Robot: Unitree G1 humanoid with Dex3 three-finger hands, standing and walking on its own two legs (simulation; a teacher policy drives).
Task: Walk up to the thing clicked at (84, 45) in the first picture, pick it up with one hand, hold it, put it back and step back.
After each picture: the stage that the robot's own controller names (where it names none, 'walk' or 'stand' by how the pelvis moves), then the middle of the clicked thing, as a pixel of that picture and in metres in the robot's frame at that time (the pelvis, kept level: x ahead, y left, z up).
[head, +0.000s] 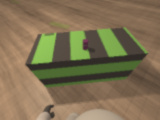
stand; (85, 44) +0.78 +0.12 -0.09
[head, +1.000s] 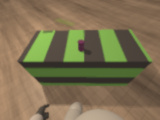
walk; (81, 45) +0.70 +0.18 -0.07
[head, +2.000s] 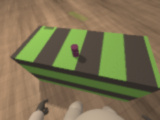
stand; (75, 51) +0.56 +0.20 -0.05
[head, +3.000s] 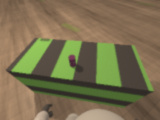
stand; (72, 61) +0.53 +0.21 -0.09
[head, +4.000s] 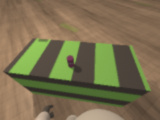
stand; (70, 61) +0.52 +0.22 -0.10
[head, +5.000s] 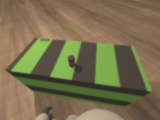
stand; (71, 61) +0.53 +0.22 -0.10
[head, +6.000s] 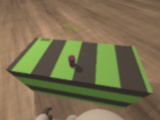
stand; (72, 61) +0.52 +0.21 -0.10
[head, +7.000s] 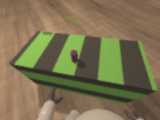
rise first; (74, 56) +0.54 +0.20 -0.09
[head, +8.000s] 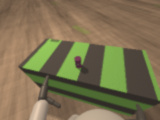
go down; (78, 62) +0.53 +0.19 -0.09
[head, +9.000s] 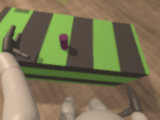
go down; (64, 42) +0.57 +0.17 -0.02
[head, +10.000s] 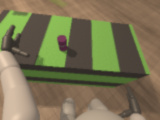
approach; (62, 43) +0.56 +0.18 -0.01
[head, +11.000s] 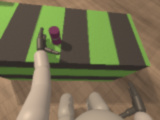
close in; (55, 36) +0.57 +0.19 +0.03
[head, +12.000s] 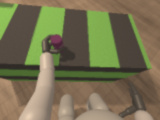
lift; (58, 44) +0.51 +0.17 +0.02
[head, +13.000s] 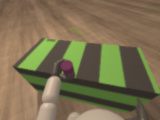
lift; (68, 70) +0.29 +0.16 +0.13
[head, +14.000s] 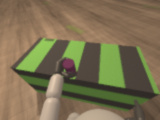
hold; (70, 68) +0.31 +0.15 +0.11
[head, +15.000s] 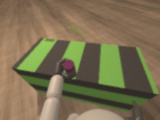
hold; (70, 69) +0.31 +0.15 +0.10
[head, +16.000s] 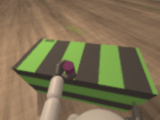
hold; (70, 70) +0.31 +0.16 +0.09
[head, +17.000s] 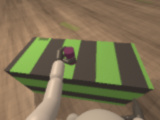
crouch; (70, 56) +0.41 +0.15 +0.12
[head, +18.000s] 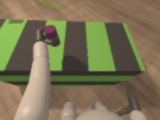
lower; (52, 36) +0.53 +0.19 +0.11
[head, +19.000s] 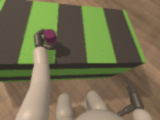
lower; (51, 40) +0.53 +0.18 +0.03
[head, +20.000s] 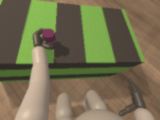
lower; (50, 39) +0.53 +0.18 +0.03
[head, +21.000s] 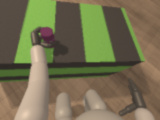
lower; (48, 38) +0.54 +0.19 +0.03
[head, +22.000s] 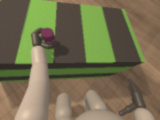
lower; (49, 39) +0.53 +0.19 +0.03
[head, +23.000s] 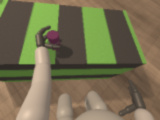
open; (54, 41) +0.53 +0.17 +0.02
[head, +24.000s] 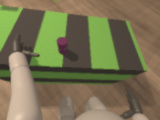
sink last; (62, 46) +0.51 +0.16 +0.00
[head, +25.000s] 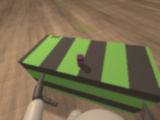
sink last; (80, 60) +0.52 +0.16 -0.04
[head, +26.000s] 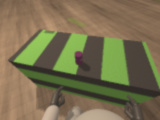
stand; (78, 58) +0.51 +0.15 -0.03
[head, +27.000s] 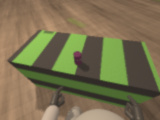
stand; (77, 58) +0.51 +0.16 -0.03
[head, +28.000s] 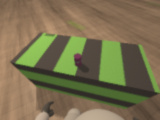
stand; (77, 60) +0.51 +0.16 -0.06
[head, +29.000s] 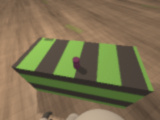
stand; (76, 63) +0.52 +0.17 -0.10
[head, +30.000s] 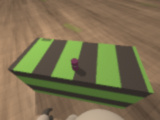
stand; (74, 64) +0.49 +0.18 -0.10
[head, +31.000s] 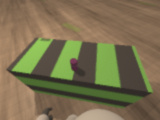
stand; (74, 64) +0.49 +0.19 -0.10
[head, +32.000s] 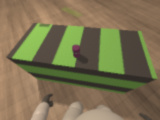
walk; (76, 51) +0.55 +0.17 -0.07
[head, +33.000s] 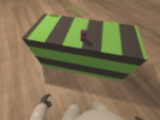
walk; (83, 35) +0.79 +0.14 -0.08
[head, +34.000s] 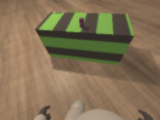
stand; (81, 22) +1.11 +0.26 -0.07
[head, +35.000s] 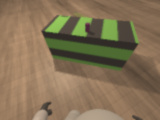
stand; (87, 27) +1.11 +0.15 -0.08
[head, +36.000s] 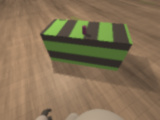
stand; (84, 30) +1.14 +0.17 -0.10
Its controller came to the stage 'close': yes
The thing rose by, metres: 0.21
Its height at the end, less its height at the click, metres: +0.00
